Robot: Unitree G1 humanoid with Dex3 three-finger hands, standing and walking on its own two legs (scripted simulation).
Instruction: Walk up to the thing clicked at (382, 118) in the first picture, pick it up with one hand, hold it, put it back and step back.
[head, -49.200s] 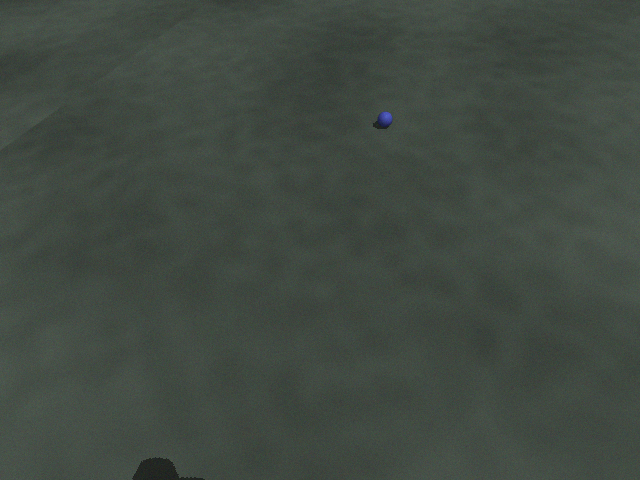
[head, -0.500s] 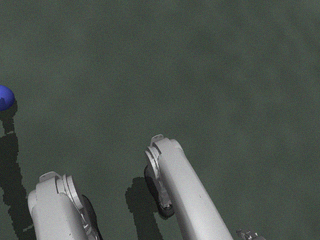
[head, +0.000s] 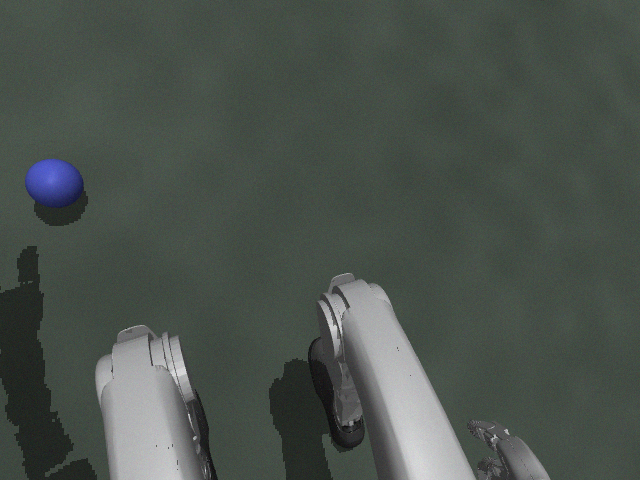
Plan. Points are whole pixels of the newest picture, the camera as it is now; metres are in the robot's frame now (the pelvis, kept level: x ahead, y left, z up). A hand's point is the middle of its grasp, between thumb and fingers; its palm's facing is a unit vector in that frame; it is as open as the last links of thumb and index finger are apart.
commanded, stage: withdraw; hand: left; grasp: from above
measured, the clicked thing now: (55, 183) +0.59 +0.29 -0.37
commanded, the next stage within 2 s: none
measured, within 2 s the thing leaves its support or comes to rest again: neither
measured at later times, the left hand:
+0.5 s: hand out of the picture +0.56 +0.30 -0.16, palm faces -0.38 -0.05 -0.92, open 10.9 cm
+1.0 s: hand out of the picture +0.56 +0.31 -0.12, palm faces -0.47 -0.06 -0.88, open 9.6 cm
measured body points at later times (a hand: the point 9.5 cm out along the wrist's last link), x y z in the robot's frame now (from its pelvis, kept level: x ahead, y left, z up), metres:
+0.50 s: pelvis +0.00 +0.00 -0.05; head +0.26 +0.07 +0.31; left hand +0.57 +0.30 -0.11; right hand +0.01 -0.26 -0.14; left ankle +0.09 +0.13 -0.38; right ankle +0.11 -0.14 -0.38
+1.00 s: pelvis +0.00 +0.00 -0.02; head +0.26 +0.08 +0.34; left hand +0.58 +0.31 -0.07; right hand +0.02 -0.28 -0.10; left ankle +0.09 +0.13 -0.38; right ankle +0.11 -0.14 -0.38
